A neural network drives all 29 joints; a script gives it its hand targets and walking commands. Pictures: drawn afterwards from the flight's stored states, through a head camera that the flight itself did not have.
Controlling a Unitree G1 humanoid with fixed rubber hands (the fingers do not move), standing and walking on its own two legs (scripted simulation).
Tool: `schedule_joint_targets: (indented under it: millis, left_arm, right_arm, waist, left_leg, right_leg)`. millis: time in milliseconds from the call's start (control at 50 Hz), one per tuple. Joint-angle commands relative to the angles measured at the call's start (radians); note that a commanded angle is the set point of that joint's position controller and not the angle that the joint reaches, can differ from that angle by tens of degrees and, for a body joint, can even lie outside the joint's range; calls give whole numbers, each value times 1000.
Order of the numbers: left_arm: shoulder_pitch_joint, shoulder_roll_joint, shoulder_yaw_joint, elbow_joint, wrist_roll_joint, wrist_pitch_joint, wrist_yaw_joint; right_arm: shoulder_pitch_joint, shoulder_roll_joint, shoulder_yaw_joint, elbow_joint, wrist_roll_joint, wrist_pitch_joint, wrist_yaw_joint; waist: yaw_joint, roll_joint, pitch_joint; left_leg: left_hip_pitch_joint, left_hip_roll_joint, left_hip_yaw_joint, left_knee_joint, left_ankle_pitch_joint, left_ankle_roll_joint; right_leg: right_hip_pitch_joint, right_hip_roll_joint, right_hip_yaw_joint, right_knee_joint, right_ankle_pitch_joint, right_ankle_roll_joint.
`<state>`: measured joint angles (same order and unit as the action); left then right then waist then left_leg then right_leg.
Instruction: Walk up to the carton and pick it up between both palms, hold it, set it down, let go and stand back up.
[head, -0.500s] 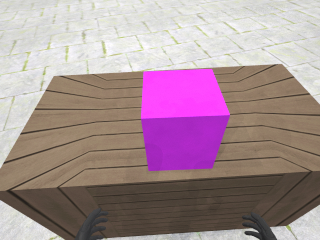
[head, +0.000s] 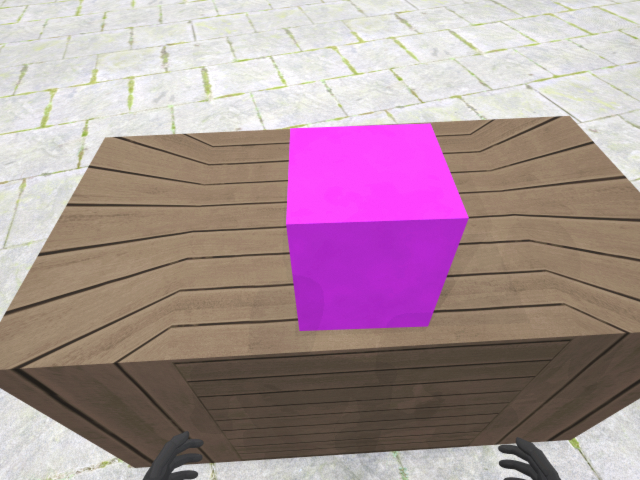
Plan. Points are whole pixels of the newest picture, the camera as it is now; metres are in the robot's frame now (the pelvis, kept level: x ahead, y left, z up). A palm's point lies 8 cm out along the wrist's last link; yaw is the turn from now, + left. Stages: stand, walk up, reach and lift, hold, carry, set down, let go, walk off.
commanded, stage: stand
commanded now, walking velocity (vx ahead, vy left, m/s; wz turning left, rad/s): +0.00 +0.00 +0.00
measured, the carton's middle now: (362, 231) +0.47 -0.02 +0.03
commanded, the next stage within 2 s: none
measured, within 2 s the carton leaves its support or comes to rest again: neither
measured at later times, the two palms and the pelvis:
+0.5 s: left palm out of the picture +0.11 +0.25 -0.09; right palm out of the picture +0.12 -0.24 -0.08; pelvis -0.01 +0.00 +0.00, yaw +0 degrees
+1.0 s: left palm out of the picture +0.09 +0.24 -0.09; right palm out of the picture +0.10 -0.25 -0.09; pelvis -0.02 +0.00 +0.01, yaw +0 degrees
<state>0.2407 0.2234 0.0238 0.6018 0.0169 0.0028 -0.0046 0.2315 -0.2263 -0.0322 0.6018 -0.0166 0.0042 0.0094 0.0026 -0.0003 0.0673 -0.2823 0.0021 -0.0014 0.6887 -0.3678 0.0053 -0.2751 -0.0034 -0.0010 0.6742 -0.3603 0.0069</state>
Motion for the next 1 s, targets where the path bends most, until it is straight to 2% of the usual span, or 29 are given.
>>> schedule_joint_targets:
  millis: [0,80,200,340,520,580,680,740,820,980]
  left_arm:
    - [-16,122,39,-107,-2,-24,5]
    - [-15,125,39,-103,-4,-26,4]
    - [-22,126,40,-101,-4,-29,4]
    - [-19,127,40,-88,-3,-26,4]
    - [-3,134,40,-73,-5,-28,3]
    - [-3,132,38,-67,-5,-27,4]
    - [-4,139,36,-64,-6,-27,4]
    - [6,136,35,-58,-5,-28,3]
    - [7,139,34,-56,-5,-27,3]
    - [14,142,35,-47,-4,-31,0]
  right_arm:
    - [-17,-128,-42,-109,3,-26,-4]
    - [-23,-130,-40,-111,1,-27,-4]
    - [-19,-131,-41,-108,5,-31,-4]
    - [-14,-135,-40,-100,3,-29,-4]
    - [-7,-137,-38,-88,3,-30,-5]
    - [-5,-136,-36,-87,4,-30,-5]
    - [4,-139,-35,-80,6,-30,-5]
    - [2,-141,-35,-78,6,-30,-6]
    - [12,-142,-33,-73,8,-29,-5]
    - [23,-139,-30,-60,5,-33,-6]
  waist:
    - [-1,2,-70]
    - [1,23,-70]
    - [-2,6,-83]
    - [-2,5,-89]
    - [3,-4,-75]
    - [1,17,-79]
    - [0,0,-62]
    - [1,12,-70]
    - [1,-9,-45]
    - [-2,-7,-72]
  left_leg:
    - [-1,79,-96,-166,208,31]
    - [10,78,-93,-172,215,33]
    - [24,82,-93,-177,238,32]
    - [19,81,-94,-195,185,33]
    - [21,81,-91,-197,189,33]
    - [16,81,-95,-200,191,35]
    - [7,81,-95,-212,164,32]
    - [11,83,-98,-217,147,35]
    - [-7,81,-102,-231,103,33]
    - [12,81,-97,-224,112,30]
  right_leg:
    - [12,-67,77,-126,205,-38]
    - [12,-69,80,-135,210,-37]
    - [25,-71,80,-139,227,-39]
    - [28,-73,83,-147,187,-41]
    - [20,-77,94,-157,194,-40]
    - [25,-76,93,-158,195,-41]
    - [19,-74,95,-167,178,-41]
    - [19,-74,98,-171,161,-42]
    - [1,-72,99,-186,130,-41]
    - [8,-75,100,-195,121,-40]
